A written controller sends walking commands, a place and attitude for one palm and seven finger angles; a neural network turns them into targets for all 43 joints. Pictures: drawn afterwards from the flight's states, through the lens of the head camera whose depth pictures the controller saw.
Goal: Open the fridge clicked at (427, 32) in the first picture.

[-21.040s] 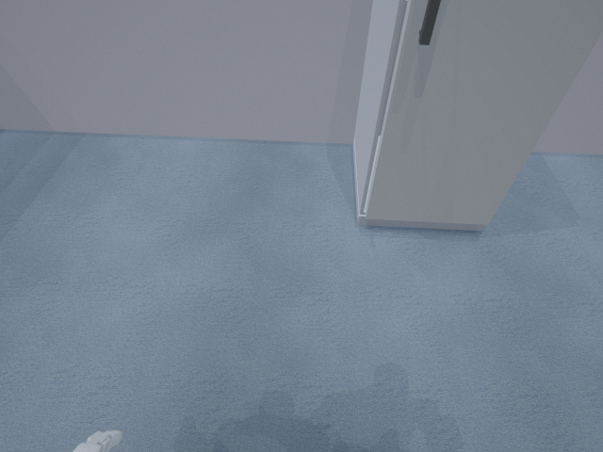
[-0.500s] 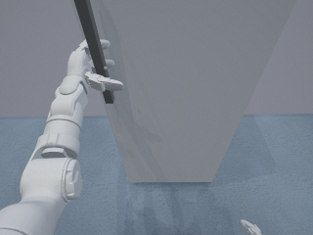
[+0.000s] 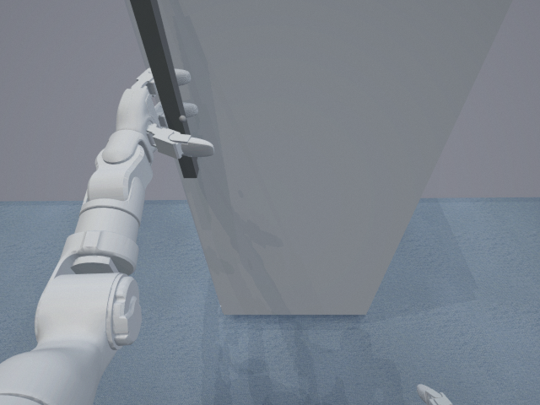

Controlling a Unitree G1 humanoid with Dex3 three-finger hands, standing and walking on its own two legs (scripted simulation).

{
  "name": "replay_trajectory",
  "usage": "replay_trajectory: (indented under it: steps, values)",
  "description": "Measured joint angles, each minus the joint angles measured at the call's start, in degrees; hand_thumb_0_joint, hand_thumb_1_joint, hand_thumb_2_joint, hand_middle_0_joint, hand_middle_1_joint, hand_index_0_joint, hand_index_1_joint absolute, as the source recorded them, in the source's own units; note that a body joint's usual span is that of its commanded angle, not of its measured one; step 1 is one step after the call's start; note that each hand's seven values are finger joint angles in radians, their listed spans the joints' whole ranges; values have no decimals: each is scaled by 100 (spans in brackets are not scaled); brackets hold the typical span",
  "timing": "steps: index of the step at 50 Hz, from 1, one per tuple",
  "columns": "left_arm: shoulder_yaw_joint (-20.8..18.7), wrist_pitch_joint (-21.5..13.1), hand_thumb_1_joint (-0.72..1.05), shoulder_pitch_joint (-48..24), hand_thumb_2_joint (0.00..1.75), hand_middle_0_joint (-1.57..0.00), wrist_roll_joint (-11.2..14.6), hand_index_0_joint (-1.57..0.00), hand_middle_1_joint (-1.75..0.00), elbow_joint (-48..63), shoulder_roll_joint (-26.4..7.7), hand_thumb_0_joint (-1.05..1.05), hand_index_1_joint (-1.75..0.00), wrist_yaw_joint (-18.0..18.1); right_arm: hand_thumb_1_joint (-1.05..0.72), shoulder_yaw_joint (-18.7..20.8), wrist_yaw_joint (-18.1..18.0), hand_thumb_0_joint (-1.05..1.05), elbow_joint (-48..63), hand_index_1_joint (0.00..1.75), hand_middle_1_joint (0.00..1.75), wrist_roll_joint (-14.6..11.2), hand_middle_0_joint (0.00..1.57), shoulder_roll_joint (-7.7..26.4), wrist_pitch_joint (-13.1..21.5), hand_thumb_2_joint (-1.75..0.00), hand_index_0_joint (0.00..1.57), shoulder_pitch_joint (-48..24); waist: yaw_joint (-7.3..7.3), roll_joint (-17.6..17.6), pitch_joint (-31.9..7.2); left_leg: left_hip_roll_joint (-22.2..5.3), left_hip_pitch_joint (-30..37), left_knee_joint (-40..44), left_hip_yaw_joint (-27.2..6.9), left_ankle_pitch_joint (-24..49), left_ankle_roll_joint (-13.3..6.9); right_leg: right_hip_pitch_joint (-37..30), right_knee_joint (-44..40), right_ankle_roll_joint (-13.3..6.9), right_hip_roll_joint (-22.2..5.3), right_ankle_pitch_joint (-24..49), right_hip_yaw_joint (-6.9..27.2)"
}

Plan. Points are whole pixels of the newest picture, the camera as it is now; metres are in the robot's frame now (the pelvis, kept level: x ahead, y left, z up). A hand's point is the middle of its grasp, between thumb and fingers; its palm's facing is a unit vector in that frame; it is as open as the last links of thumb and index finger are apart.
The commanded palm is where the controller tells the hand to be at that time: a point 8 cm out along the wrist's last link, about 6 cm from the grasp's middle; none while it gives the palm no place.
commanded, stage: grip the handle and tug to test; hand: left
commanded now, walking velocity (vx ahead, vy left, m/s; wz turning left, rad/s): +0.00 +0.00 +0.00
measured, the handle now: (168, 71) +0.51 +0.16 +0.26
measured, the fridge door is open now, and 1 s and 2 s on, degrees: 0 0 2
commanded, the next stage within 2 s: pull the door a little, standing still in 1.36 s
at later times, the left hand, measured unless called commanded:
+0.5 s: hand (181, 118) +0.46 +0.14 +0.21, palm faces +0.02 -1.00 +0.00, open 7.6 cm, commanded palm +0.43 +0.20 +0.21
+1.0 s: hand (183, 118) +0.46 +0.14 +0.21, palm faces +0.02 -1.00 +0.01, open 5.7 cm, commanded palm +0.43 +0.19 +0.21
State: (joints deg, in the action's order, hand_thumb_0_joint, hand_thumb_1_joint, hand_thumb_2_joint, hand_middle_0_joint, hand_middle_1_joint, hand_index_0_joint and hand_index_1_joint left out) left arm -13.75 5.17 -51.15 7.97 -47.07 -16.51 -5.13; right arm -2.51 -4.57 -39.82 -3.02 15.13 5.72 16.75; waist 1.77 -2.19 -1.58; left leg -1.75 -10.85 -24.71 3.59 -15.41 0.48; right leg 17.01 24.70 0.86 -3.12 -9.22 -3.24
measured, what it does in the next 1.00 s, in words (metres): stands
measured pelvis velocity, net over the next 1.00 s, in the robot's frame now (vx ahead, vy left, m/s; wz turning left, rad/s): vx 0.00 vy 0.00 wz -0.01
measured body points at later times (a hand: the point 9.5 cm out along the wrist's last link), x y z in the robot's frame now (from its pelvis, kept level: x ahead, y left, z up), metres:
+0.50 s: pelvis +0.00 +0.00 +0.00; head +0.01 -0.02 +0.45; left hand +0.45 +0.20 +0.21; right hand +0.11 -0.25 -0.11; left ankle -0.03 +0.12 -0.74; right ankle +0.04 -0.13 -0.74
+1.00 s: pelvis +0.00 +0.00 +0.00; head +0.01 -0.01 +0.45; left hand +0.46 +0.19 +0.21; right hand +0.11 -0.25 -0.11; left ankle -0.03 +0.12 -0.74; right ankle +0.04 -0.13 -0.74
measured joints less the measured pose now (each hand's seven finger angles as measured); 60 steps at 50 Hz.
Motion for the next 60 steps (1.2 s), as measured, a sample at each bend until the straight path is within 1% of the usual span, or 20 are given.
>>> replay_trajectory:
  steps: [5, 10, 20, 27, 31, 34, 44, 50, 57, 60]
  values:
    - [25, -15, -41, -73, 34, -30, 6, -30, -121, -62, 7, -2, -121, 39, -91, 2, -11, 1, -11, 30, 30, 11, 20, 2, 25, -90, 20, -5, -9, -1, 13, 7, -26, -4, -16, 9, 1, 19, 4, -2, -8, 3, -13]
    - [30, -52, -25, -86, 41, -32, 5, -31, -123, -105, 4, -2, -124, 37, -91, -4, -5, 1, -24, 30, 30, 14, 20, -6, 42, -90, 20, 0, -12, -2, 7, 5, -30, -5, -24, 7, 3, 21, 7, -3, -7, -3, -20]
    - [-51, -54, 18, 60, 60, -36, 32, -35, -129, 28, -25, -1, -129, -50, -91, -6, 9, 1, 8, 30, 30, 2, 20, -9, 17, -90, 20, -11, -5, -14, -16, -13, 11, 8, 5, -11, 6, -6, -9, -4, 16, -8, 7]
    - [-34, 17, 50, -71, 73, -40, 13, -39, -134, -127, -65, 0, -133, -52, -91, -13, -19, 1, 20, 30, 30, 1, 20, 7, -2, -90, 20, -44, 14, 0, -2, -6, -35, -16, -13, -21, 1, 25, 2, 2, 6, -16, -9]
    - [-19, -21, 67, -61, 81, -42, 2, -41, -136, -102, -71, 0, -136, -74, -91, 6, -19, 1, 32, 30, 30, 14, 20, 8, 12, -90, 20, -26, 21, 3, 3, -7, -52, -15, -6, -25, -2, 44, -4, 4, 8, -14, -1]
    - [-50, -30, 67, 14, 81, -41, -10, -41, -138, -23, -28, 1, -138, -52, -91, 14, -5, 1, 23, 30, 30, 20, 20, 12, 9, -90, 20, -2, 12, -10, -25, -12, -32, -4, 14, -35, -4, 33, -17, 8, 17, -14, 19]
    - [-141, -15, 67, 60, 81, -40, -14, -41, -139, -6, -50, 1, -139, -107, -91, -7, -10, 1, 46, 30, 30, 16, 20, -10, -53, -90, 20, -13, 43, -3, -25, -20, 7, 2, 43, -46, -6, 8, -22, 11, 29, -15, 47]
    - [-102, -11, 67, 12, 82, -40, -7, -41, -139, -20, -38, 1, -140, -47, -91, -4, -19, 1, 52, 30, 30, 9, 20, -13, -48, -90, 20, -5, 39, 5, -4, -14, -15, -8, 28, -38, -6, 20, -16, 11, 22, -11, 35]
    - [-75, 85, 69, 172, 82, -38, 17, -38, -140, 249, 12, 1, -140, 73, -91, 11, 13, 1, 65, 30, 30, 6, 20, -11, -40, -90, 20, 9, 21, -21, -18, -17, 32, 44, 53, -31, -5, -4, -44, 11, 31, -7, 59]
    - [-93, 150, 69, 281, 81, -37, 23, -37, -140, 413, 24, 1, -140, 63, -91, 11, 23, 1, 76, 30, 30, 6, 20, -14, -60, -90, 20, -10, 16, -33, -24, -26, 76, 68, 70, -42, -3, -35, -60, 11, 42, -15, 74]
